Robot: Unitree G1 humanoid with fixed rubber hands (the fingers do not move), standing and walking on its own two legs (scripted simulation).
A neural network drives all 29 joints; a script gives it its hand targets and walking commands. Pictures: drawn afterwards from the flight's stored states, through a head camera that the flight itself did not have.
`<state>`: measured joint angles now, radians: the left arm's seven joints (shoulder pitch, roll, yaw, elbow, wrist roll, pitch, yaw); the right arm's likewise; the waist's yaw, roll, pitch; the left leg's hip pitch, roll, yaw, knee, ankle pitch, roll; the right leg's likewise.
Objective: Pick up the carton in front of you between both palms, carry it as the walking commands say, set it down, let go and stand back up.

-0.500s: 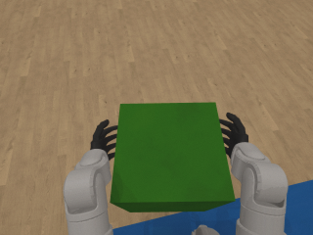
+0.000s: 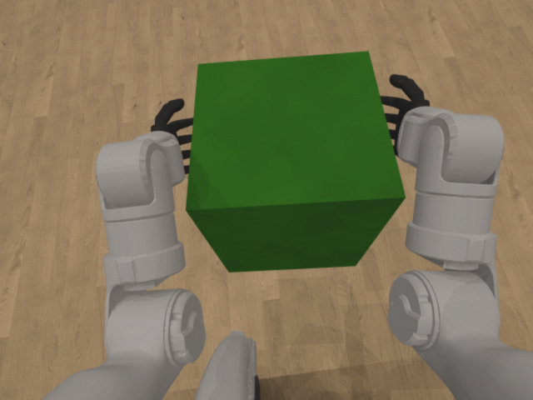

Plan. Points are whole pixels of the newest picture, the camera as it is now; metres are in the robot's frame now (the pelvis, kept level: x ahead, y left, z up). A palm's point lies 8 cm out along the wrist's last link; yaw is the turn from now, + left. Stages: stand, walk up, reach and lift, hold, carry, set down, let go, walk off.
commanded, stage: carry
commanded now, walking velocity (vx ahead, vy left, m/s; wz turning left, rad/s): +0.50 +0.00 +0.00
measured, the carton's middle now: (287, 179) +0.41 +0.01 +0.07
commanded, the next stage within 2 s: none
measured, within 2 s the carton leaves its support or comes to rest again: neither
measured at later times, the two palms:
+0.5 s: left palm out of the picture +0.74 +0.11 +0.19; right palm out of the picture +0.72 -0.19 +0.19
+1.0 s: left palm out of the picture +1.04 +0.13 +0.21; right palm out of the picture +1.03 -0.17 +0.22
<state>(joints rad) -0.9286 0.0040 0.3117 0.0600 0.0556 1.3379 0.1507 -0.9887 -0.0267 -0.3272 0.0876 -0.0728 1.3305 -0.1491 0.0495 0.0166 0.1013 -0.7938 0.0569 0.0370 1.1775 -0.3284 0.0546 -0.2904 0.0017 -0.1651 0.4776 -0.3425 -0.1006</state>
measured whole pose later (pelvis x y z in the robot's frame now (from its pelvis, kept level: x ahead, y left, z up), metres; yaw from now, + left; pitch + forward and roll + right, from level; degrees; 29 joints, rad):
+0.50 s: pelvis +0.35 -0.01 +0.02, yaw -1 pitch +6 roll -1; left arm -0.77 -0.05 0.28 -0.17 0.12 1.31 0.11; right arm -0.80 0.03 -0.28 -0.11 -0.03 1.26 -0.15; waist -0.08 0.02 0.03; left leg -0.20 0.04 0.09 0.50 -0.52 0.02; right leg -0.65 -0.01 -0.09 0.67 -0.30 -0.05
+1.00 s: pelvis +0.66 -0.01 +0.06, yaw -1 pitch +4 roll +2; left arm -0.81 0.04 0.28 0.11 0.04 1.34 0.12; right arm -0.83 0.03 -0.25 0.11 -0.11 1.30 -0.12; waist -0.03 -0.03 -0.03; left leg -0.57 -0.03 0.15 0.72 -0.36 0.09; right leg -0.32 -0.02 0.00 1.07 -0.50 -0.02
